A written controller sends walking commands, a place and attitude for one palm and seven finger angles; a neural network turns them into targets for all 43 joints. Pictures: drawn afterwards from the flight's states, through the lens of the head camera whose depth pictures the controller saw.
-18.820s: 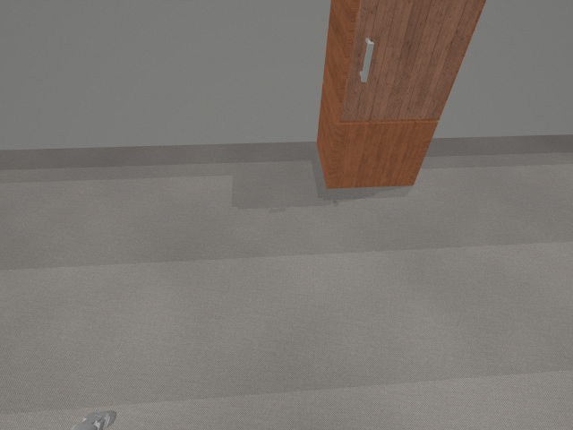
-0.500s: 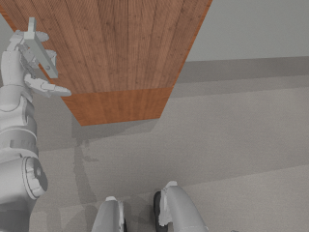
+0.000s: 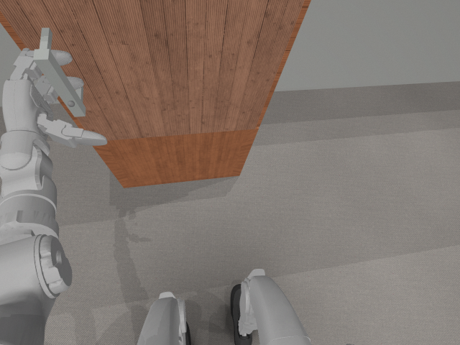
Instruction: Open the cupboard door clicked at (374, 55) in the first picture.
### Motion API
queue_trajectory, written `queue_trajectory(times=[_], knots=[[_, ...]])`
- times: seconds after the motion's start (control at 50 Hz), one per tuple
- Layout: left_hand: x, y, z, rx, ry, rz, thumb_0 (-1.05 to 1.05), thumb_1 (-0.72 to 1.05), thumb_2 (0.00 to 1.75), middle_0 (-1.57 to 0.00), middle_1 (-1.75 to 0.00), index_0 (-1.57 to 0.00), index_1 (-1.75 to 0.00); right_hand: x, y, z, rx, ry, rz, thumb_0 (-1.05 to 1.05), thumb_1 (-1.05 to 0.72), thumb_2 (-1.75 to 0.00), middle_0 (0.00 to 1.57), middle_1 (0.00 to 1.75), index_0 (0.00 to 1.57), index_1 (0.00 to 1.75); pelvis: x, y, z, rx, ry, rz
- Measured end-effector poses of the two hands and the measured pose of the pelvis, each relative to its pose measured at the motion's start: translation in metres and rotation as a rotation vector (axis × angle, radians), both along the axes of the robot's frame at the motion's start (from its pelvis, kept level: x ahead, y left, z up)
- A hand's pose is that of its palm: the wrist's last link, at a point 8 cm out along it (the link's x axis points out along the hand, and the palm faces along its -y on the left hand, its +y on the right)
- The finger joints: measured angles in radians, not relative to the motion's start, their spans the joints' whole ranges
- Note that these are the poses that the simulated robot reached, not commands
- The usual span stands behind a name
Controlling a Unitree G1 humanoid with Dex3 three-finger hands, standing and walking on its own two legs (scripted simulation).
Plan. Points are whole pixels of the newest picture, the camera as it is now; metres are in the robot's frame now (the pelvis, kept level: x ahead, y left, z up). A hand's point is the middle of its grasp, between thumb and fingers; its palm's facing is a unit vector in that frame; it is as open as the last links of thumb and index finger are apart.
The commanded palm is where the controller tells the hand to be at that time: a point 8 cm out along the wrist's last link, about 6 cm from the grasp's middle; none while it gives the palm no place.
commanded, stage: slide the fingers in behind the handle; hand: left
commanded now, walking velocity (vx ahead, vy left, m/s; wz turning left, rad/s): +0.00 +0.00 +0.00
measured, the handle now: (64, 77) +0.56 +0.23 +0.03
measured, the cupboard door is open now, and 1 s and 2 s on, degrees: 0 0 42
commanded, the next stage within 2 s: close the thumb around the handle in 0.02 s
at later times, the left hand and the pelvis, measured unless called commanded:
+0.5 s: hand (74, 103) +0.51 +0.21 +0.03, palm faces +0.06 -1.00 -0.03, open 9.9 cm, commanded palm +0.48 +0.25 +0.03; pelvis +0.00 +0.00 +0.00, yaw +0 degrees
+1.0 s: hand (82, 101) +0.51 +0.20 +0.03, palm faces +0.07 -1.00 -0.04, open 5.4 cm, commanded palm +0.48 +0.24 +0.03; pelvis +0.00 +0.00 +0.00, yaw +0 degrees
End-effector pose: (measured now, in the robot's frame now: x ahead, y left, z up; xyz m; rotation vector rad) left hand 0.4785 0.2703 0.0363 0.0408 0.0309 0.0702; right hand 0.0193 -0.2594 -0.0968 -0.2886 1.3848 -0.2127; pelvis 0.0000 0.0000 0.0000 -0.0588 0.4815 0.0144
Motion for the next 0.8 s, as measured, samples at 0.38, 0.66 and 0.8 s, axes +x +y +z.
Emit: queue_trajectory(times=[0.38, 0.66, 0.8], knots=[[0.006, -0.005, -0.002, -0.014, 0.0, -0.011, -0.01, -0.2, 0.42, -0.32, -1.23, -0.32, -1.23, -0.001, -0.001, 0.0, -0.012, -0.005, 0.0, 0.0, -0.91, -0.89, 0.2, 0.3, 0.2, 0.3, -0.002, 0.001, -0.003, -0.005, 0.007, 0.001], [0.007, -0.005, -0.003, -0.007, -0.004, -0.009, 0.0, 0.53, 0.74, -0.37, -1.31, -0.37, -1.31, -0.003, 0.005, -0.001, -0.002, 0.007, 0.0, 0.0, -0.91, -0.89, 0.2, 0.3, 0.21, 0.3, 0.0, 0.004, -0.002, -0.007, 0.011, 0.004], [0.009, -0.011, -0.005, -0.016, 0.012, -0.024, 0.0, 0.79, 0.85, -0.39, -1.34, -0.39, -1.33, -0.001, 0.005, 0.0, -0.001, 0.01, -0.005, 0.0, -0.91, -0.89, 0.2, 0.3, 0.21, 0.3, 0.002, 0.004, -0.001, -0.007, 0.009, 0.003]])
